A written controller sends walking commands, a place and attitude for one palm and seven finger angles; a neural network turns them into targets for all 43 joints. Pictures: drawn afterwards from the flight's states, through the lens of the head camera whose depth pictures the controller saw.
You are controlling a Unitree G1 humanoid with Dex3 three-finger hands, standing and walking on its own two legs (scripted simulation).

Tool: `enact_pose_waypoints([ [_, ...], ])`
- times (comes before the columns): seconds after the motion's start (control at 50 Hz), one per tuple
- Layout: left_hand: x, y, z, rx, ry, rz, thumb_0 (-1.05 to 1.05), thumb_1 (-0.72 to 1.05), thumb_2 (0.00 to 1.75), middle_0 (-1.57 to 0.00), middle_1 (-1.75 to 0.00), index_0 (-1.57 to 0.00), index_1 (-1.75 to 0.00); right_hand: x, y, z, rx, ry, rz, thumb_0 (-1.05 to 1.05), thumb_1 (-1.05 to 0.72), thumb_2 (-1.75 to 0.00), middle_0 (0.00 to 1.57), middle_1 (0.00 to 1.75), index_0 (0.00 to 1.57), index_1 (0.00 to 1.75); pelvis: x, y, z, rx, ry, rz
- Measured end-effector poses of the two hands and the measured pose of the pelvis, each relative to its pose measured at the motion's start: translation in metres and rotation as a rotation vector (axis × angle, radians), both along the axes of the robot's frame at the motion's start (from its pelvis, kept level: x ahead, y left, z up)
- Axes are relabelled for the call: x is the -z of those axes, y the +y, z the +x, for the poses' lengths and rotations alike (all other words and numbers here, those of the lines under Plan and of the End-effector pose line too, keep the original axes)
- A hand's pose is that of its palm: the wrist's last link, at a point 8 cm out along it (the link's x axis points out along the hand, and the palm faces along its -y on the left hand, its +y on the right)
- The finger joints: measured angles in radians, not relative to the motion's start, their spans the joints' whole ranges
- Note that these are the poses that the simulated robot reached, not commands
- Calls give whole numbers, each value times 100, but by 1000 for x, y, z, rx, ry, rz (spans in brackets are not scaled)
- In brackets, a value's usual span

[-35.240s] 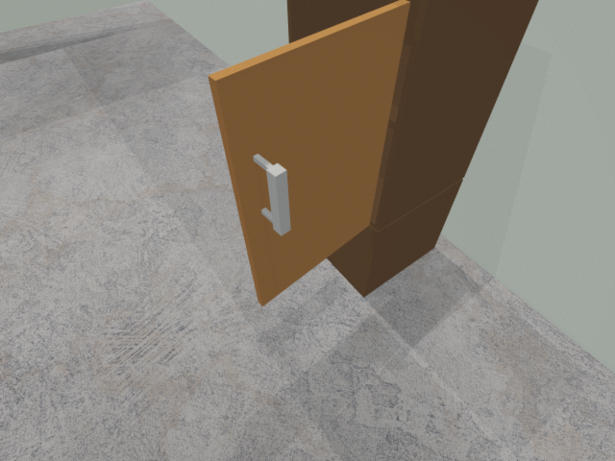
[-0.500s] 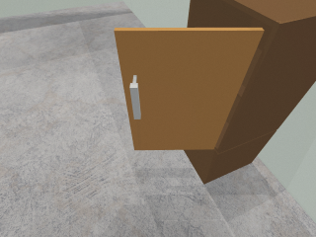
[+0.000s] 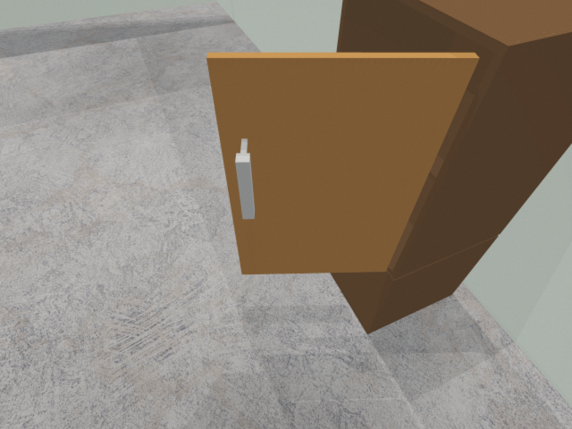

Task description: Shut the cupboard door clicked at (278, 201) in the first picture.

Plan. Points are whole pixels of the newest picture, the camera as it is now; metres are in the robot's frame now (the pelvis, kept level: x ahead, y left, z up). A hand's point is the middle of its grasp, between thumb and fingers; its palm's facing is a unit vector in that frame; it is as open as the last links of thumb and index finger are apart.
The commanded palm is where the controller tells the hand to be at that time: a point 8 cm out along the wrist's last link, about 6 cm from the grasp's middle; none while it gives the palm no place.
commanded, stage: shuffle to correct the standing spot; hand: left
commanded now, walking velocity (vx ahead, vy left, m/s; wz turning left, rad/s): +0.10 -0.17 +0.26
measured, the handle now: (246, 180) +0.52 +0.11 +0.04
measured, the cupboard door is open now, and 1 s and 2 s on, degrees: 68 68 68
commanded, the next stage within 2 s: come to a stop and stand still in 0.64 s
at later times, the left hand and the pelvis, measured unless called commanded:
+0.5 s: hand out of the picture +0.00 +0.11 -0.19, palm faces +0.08 -0.99 -0.12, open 7.4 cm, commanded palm none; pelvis +0.07 -0.05 -0.01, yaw +3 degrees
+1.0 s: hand (279, 419) +0.18 +0.02 -0.18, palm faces +0.11 -0.98 -0.19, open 7.3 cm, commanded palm none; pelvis +0.13 -0.16 -0.01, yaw +5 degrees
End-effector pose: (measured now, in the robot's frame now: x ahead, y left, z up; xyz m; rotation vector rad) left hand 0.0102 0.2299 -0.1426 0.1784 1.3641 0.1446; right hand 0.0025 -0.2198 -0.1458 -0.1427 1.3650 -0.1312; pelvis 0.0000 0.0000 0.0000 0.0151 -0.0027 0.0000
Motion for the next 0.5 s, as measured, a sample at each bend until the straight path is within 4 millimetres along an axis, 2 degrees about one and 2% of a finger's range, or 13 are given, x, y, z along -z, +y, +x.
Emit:
enact_pose_waypoints([
  [0.12,6,-16,-1,-19,25,-17,0,91,90,-20,-30,-20,-30,3,-10,11,-6,13,2,1,-91,-90,20,30,20,29,4,-12,12,-20,8,6],
  [0.24,9,-37,-6,-75,55,-24,0,91,90,-20,-30,-20,-30,9,-28,28,-33,48,-4,1,-91,-90,20,30,20,29,9,-31,29,-52,28,-8],
  [0.3,14,-47,-15,-116,82,-37,0,91,90,-20,-30,-20,-30,7,-37,46,-58,57,-25,1,-91,-90,20,30,20,29,11,-36,39,-78,31,-16],
  [0.4,26,-64,-32,-155,179,-86,0,91,90,-20,-30,-20,-30,4,-43,88,-84,2,-69,1,-91,-90,20,30,20,29,17,-39,56,-73,24,-17],
  [0.44,27,-70,-31,-138,220,-101,0,91,90,-20,-30,-20,-30,-1,-46,100,-70,-39,-79,1,-91,-90,20,30,20,29,15,-42,63,-55,23,-11],
  [0.5,23,-73,-10,-122,215,-102,1,91,90,-20,-30,-20,-30,-9,-54,104,-54,-50,-87,1,-92,-90,20,30,20,29,9,-51,73,-58,25,-23],
])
